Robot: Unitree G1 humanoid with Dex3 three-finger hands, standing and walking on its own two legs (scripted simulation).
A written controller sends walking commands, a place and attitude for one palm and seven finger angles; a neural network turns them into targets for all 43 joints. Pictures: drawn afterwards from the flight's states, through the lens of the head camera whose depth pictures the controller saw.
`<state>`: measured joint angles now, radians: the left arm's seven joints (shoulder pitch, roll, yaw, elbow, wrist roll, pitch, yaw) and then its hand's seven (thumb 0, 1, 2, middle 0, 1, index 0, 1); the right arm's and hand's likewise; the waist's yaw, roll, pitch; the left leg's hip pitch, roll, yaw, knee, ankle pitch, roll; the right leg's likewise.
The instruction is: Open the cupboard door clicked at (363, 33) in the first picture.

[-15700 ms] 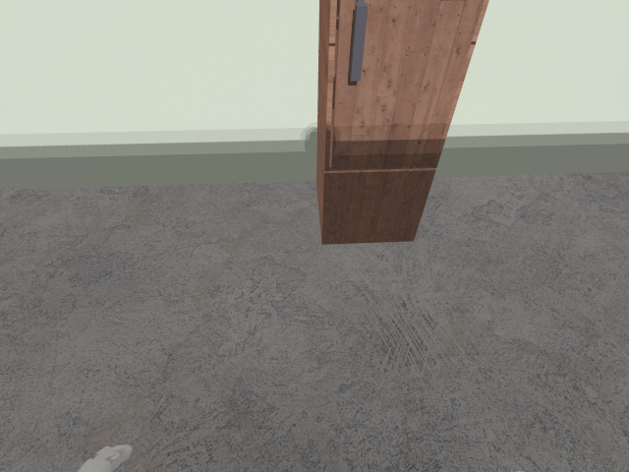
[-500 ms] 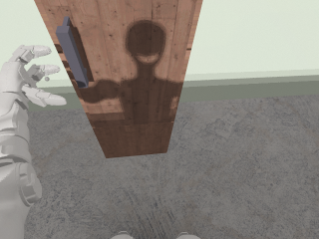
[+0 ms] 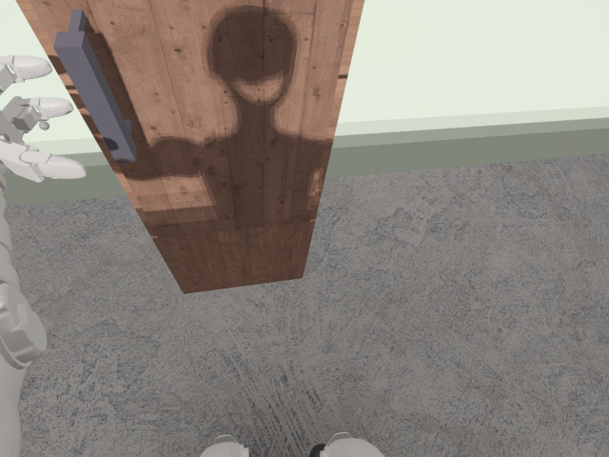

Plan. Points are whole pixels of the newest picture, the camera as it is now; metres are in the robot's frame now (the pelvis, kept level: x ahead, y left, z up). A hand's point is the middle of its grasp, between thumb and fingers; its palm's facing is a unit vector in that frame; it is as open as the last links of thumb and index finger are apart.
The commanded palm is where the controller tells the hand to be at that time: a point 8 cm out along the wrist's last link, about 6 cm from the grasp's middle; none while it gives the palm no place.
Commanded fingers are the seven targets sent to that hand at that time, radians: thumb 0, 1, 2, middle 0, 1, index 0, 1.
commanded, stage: move the hooked fingers beside the handle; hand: left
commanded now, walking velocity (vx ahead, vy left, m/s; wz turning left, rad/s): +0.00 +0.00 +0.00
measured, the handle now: (104, 93) +0.55 +0.22 +0.11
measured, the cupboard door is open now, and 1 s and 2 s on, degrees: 0 0 0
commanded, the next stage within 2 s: slide the fingers in behind the handle in 0.80 s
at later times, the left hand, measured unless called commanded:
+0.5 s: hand (41, 133) +0.48 +0.28 +0.12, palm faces +0.08 -1.00 +0.01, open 14.0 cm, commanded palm +0.46 +0.33 +0.12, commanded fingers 0.00 -0.50 0.30 -0.30 -1.20 -0.30 -1.20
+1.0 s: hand (40, 127) +0.48 +0.28 +0.12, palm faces +0.09 -1.00 +0.00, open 14.0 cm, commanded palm +0.46 +0.32 +0.12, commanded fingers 0.00 -0.50 0.30 -0.30 -1.20 -0.30 -1.20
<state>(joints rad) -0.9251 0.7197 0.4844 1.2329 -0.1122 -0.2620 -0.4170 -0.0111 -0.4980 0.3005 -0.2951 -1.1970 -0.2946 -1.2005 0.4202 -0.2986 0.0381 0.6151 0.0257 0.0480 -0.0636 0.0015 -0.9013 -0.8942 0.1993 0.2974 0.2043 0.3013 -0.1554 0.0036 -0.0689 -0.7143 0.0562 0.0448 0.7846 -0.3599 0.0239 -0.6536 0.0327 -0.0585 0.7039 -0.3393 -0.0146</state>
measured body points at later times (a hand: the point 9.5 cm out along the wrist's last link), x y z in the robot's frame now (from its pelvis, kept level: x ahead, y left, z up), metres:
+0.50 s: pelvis +0.00 +0.01 +0.00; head +0.10 +0.03 +0.44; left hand +0.47 +0.33 +0.12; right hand +0.02 -0.26 -0.10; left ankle +0.00 +0.10 -0.71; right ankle -0.01 -0.11 -0.71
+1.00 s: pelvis -0.01 +0.00 +0.00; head +0.10 +0.03 +0.43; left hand +0.47 +0.33 +0.13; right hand -0.01 -0.27 -0.11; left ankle +0.00 +0.10 -0.71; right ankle -0.01 -0.11 -0.71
